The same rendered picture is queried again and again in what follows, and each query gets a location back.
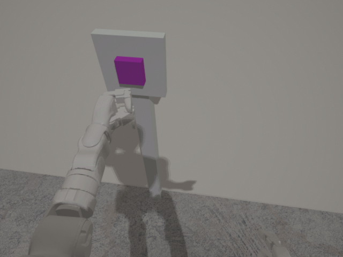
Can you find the robot right hand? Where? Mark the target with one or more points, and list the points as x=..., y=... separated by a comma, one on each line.
x=273, y=243

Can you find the left robot upper arm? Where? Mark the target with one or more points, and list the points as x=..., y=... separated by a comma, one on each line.
x=63, y=236

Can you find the button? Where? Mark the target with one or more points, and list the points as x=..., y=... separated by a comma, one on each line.
x=130, y=70

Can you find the left robot forearm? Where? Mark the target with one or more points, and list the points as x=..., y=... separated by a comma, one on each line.
x=76, y=198

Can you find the robot left hand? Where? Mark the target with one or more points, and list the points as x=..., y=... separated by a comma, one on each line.
x=106, y=113

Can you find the panel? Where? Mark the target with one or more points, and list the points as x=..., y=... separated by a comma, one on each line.
x=151, y=46

